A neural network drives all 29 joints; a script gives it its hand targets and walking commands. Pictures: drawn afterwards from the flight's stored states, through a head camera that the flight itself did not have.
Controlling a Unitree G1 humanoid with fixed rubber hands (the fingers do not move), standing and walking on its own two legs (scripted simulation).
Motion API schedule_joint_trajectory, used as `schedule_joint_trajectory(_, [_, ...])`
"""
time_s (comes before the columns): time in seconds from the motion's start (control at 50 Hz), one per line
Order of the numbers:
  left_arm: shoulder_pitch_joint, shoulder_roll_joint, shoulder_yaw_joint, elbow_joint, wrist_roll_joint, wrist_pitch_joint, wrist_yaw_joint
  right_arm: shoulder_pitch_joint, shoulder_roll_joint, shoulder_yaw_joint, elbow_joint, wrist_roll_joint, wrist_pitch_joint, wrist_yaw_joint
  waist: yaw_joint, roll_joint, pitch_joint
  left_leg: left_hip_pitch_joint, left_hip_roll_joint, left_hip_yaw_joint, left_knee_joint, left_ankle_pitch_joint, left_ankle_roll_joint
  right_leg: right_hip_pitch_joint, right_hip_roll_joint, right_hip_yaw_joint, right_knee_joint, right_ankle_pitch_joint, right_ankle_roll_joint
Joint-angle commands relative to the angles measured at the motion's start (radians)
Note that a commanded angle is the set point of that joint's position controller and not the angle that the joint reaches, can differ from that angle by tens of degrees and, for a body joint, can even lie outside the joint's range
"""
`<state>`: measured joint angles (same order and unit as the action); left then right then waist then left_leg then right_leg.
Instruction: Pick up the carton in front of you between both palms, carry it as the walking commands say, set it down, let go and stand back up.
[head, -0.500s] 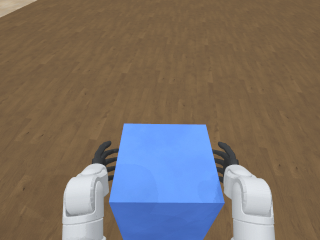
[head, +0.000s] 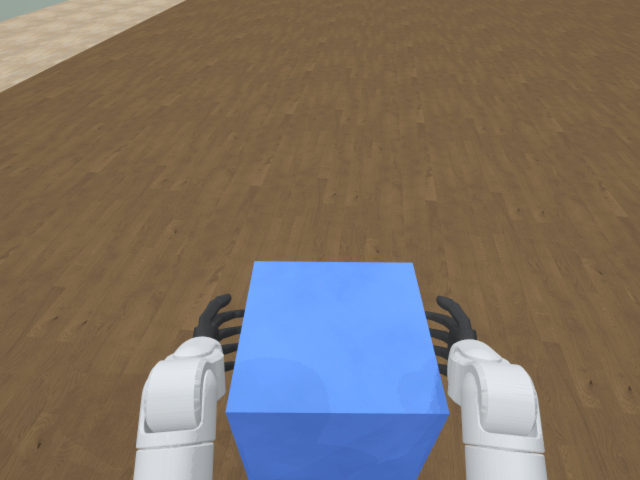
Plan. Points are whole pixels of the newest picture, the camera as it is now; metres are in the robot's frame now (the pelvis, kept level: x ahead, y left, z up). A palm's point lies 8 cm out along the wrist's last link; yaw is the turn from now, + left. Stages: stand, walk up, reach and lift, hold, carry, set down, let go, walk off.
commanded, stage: carry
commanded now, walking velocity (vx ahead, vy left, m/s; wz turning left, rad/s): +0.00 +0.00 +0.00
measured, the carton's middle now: (332, 380) +0.28 +0.00 -0.01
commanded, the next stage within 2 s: hold in 1.62 s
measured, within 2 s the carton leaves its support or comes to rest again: neither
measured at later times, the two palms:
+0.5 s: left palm (217, 380) +0.26 +0.15 +0.02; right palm (453, 384) +0.26 -0.15 +0.02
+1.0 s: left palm (207, 404) +0.22 +0.15 +0.04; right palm (464, 407) +0.22 -0.15 +0.04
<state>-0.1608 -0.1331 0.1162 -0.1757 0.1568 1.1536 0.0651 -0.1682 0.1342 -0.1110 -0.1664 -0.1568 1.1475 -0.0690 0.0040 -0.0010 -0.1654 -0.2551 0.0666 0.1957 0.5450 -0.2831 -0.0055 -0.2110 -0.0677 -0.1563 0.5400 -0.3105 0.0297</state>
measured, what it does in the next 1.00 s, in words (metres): shifts its weight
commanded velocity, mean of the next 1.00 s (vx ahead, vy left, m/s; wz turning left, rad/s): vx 0.00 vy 0.00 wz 0.00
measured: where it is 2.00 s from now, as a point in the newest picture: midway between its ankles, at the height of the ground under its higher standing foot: outside the picture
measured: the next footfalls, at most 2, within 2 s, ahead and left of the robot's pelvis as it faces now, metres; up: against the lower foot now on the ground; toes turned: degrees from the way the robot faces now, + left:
none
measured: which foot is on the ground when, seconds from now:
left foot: down 0.00-1.00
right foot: down 0.00-1.00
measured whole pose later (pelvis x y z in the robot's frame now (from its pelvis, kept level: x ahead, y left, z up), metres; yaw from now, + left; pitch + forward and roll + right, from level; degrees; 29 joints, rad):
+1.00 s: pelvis -0.07 +0.00 +0.00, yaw +0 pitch +2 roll +0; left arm -0.22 -0.14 0.18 0.20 0.25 0.74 0.02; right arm -0.22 0.14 -0.18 0.20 -0.25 0.74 -0.03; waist 0.00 0.00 -0.11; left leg -0.30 0.07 0.18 0.51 -0.24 0.01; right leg -0.25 -0.06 -0.17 0.51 -0.29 0.00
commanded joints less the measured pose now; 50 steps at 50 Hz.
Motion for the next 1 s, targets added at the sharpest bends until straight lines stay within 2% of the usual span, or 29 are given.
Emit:
schedule_joint_trajectory(0.0, [-0.487, -0.917, -0.703, -0.035, -0.380, -0.077, -0.260, -0.459, 0.930, 0.687, -0.026, 0.369, -0.072, 0.257, -0.004, 0.028, -0.232, 0.189, 0.094, -0.080, 0.007, 0.796, 0.008, 0.060, -0.064, 0.043, -0.024, 0.613, 0.006])
schedule_joint_trajectory(0.1, [-0.458, -0.887, -0.684, -0.011, -0.339, -0.182, -0.257, -0.447, 0.903, 0.677, -0.007, 0.333, -0.174, 0.257, -0.002, -0.023, -0.251, 0.129, 0.073, -0.069, 0.006, 0.639, -0.002, 0.151, -0.087, 0.056, -0.011, 0.776, -0.007])
schedule_joint_trajectory(0.14, [-0.439, -0.864, -0.659, 0.012, -0.312, -0.220, -0.254, -0.434, 0.884, 0.660, 0.016, 0.309, -0.211, 0.255, -0.001, -0.029, -0.252, 0.127, 0.069, -0.068, -0.003, 0.609, -0.005, 0.154, -0.094, 0.059, -0.004, 0.789, -0.012])
schedule_joint_trajectory(0.22, [-0.422, -0.822, -0.588, 0.082, -0.243, -0.302, -0.248, -0.412, 0.844, 0.591, 0.092, 0.243, -0.295, 0.249, 0.000, 0.005, -0.256, 0.162, 0.092, -0.085, 0.004, 0.699, 0.007, 0.108, -0.087, 0.054, -0.003, 0.664, -0.009])
schedule_joint_trajectory(0.26, [-0.434, -0.811, -0.548, 0.133, -0.212, -0.345, -0.247, -0.417, 0.831, 0.547, 0.142, 0.212, -0.339, 0.247, 0.000, 0.011, -0.251, 0.157, 0.099, -0.090, 0.009, 0.695, 0.012, 0.099, -0.086, 0.055, -0.008, 0.627, -0.009])
schedule_joint_trajectory(0.34, [-0.478, -0.813, -0.464, 0.262, -0.153, -0.436, -0.253, -0.456, 0.829, 0.459, 0.262, 0.151, -0.431, 0.248, -0.002, -0.003, -0.240, 0.126, 0.100, -0.092, 0.014, 0.571, 0.016, 0.100, -0.100, 0.063, -0.011, 0.605, -0.022])
schedule_joint_trajectory(0.48, [-0.603, -0.910, -0.432, 0.384, -0.125, -0.560, -0.273, -0.583, 0.923, 0.426, 0.372, 0.125, -0.553, 0.270, -0.001, 0.003, -0.203, 0.098, 0.107, -0.116, -0.047, 0.367, 0.024, 0.051, -0.097, 0.077, -0.060, 0.334, -0.038])
schedule_joint_trajectory(0.56, [-0.602, -0.947, -0.471, 0.363, -0.144, -0.556, -0.278, -0.586, 0.960, 0.466, 0.358, 0.146, -0.551, 0.278, -0.002, 0.006, -0.214, 0.103, 0.109, -0.124, -0.063, 0.341, 0.026, 0.053, -0.099, 0.079, -0.074, 0.297, -0.040])
schedule_joint_trajectory(0.64, [-0.559, -0.940, -0.519, 0.297, -0.174, -0.499, -0.274, -0.547, 0.953, 0.517, 0.299, 0.179, -0.495, 0.277, -0.002, 0.008, -0.225, 0.105, 0.109, -0.124, -0.066, 0.339, 0.025, 0.053, -0.100, 0.078, -0.075, 0.292, -0.039])
schedule_joint_trajectory(0.76, [-0.523, -0.899, -0.477, 0.318, -0.153, -0.455, -0.273, -0.506, 0.910, 0.472, 0.316, 0.157, -0.448, 0.274, -0.003, 0.004, -0.182, 0.077, 0.108, -0.124, -0.084, 0.292, 0.023, 0.021, -0.101, 0.081, -0.094, 0.252, -0.040])
schedule_joint_trajectory(0.86, [-0.571, -0.919, -0.492, 0.304, -0.170, -0.461, -0.278, -0.547, 0.932, 0.483, 0.304, 0.168, -0.454, 0.277, -0.003, 0.004, -0.162, 0.065, 0.107, -0.129, -0.100, 0.243, 0.024, 0.003, -0.101, 0.087, -0.110, 0.201, -0.040])
schedule_joint_trajectory(0.98, [-0.566, -0.924, -0.503, 0.290, -0.177, -0.459, -0.277, -0.548, 0.935, 0.498, 0.287, 0.178, -0.454, 0.277, -0.004, 0.004, -0.189, 0.071, 0.107, -0.131, -0.098, 0.244, 0.024, 0.011, -0.100, 0.087, -0.107, 0.200, -0.043])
